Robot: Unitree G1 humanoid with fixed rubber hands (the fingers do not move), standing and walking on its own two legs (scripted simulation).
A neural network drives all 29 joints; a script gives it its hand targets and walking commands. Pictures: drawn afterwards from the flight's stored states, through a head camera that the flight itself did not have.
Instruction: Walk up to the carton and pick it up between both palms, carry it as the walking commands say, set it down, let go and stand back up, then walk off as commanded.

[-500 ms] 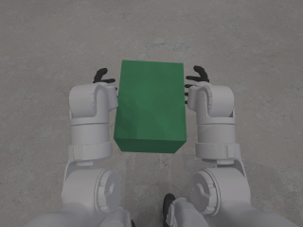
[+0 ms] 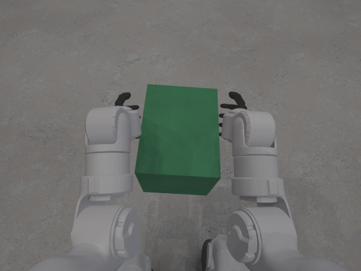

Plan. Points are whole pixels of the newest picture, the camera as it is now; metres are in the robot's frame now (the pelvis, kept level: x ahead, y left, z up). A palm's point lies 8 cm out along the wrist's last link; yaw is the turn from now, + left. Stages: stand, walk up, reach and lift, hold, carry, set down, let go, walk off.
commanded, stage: carry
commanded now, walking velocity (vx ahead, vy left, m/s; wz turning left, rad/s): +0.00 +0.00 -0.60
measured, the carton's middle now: (178, 142) +0.40 +0.03 +0.01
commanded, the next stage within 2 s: none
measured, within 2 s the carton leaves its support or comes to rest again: neither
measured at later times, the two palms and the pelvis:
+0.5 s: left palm (204, 156) +0.30 -0.02 +0.13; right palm (351, 195) +0.25 -0.25 +0.12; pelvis -0.12 -0.02 +0.00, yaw -18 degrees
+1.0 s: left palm (236, 263) +0.15 -0.07 +0.10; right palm out of the picture +0.03 -0.27 +0.11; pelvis -0.25 +0.04 +0.01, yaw -35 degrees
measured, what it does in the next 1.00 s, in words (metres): walks backwards, turning right: right foot, then left foot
